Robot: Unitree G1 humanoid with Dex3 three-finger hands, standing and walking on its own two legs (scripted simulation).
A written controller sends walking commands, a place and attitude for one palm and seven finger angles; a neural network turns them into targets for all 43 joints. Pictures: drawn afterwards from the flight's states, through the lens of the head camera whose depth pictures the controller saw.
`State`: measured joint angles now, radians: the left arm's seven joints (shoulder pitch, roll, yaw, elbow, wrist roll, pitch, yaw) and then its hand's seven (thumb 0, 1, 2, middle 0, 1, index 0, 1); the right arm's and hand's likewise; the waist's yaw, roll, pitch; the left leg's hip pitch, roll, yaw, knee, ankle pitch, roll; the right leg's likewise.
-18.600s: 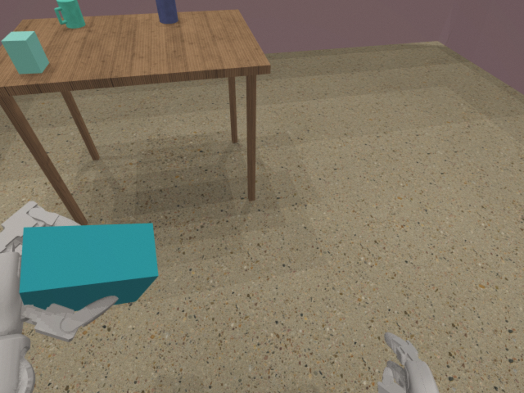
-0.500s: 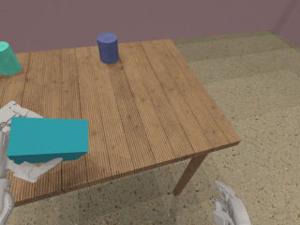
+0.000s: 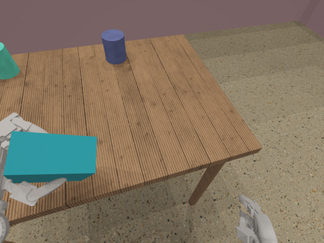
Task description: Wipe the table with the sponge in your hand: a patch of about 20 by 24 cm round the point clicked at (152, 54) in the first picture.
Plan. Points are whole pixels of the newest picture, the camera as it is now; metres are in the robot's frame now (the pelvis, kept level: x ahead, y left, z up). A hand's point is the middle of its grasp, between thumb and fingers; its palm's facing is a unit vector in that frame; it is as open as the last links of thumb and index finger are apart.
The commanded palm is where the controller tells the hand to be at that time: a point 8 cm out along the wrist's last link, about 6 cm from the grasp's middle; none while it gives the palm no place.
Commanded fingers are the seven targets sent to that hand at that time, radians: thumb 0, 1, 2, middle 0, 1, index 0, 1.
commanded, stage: look again from close up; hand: left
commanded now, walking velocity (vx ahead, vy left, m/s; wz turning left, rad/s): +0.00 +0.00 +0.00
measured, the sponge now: (65, 160) +0.23 +0.21 +0.13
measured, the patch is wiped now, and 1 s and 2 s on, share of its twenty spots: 0.00 0.00 0.00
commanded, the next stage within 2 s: shuffle to correct the standing spot in 0.10 s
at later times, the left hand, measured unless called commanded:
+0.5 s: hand (51, 160) +0.22 +0.22 +0.16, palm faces +0.35 -0.88 -0.31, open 10.4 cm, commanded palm +0.16 +0.25 +0.18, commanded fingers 0.00 0.10 1.30 -1.20 -1.60 -1.20 -1.60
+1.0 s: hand (95, 150) +0.24 +0.15 +0.16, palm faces +0.28 -0.90 -0.34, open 10.4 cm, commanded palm +0.19 +0.20 +0.18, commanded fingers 0.00 0.10 1.30 -1.20 -1.60 -1.20 -1.60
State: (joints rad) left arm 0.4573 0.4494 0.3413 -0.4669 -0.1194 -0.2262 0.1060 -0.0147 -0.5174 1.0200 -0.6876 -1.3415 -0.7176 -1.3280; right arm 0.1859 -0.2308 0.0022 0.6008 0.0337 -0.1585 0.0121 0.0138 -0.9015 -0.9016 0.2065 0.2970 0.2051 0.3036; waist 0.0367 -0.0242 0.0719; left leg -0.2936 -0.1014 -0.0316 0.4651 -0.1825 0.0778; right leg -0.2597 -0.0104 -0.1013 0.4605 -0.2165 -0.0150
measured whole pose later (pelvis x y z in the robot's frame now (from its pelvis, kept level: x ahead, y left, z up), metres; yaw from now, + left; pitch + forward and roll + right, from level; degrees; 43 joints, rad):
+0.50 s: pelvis -0.01 -0.03 +0.00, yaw -2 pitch +0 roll +0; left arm 0.41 0.40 0.33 -0.45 -0.13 -0.18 0.11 -0.01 -0.52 1.02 -0.69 -1.34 -0.72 -1.33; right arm 0.18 -0.18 0.02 0.59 0.03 -0.14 0.00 0.01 -0.90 -0.90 0.21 0.30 0.21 0.30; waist 0.05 -0.03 0.03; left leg -0.28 -0.06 -0.02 0.45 -0.17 0.04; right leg -0.25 0.03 -0.09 0.43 -0.19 -0.05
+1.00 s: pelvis +0.01 -0.07 +0.00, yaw -4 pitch +0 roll +0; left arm 0.47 0.40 0.32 -0.50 -0.14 -0.11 0.12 -0.01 -0.52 1.02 -0.69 -1.34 -0.72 -1.33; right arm 0.19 -0.22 0.01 0.60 0.04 -0.10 -0.03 0.01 -0.90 -0.90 0.21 0.30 0.20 0.30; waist 0.01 -0.01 0.02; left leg -0.25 0.02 -0.02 0.52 -0.26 -0.02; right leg -0.21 0.11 -0.08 0.44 -0.23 -0.12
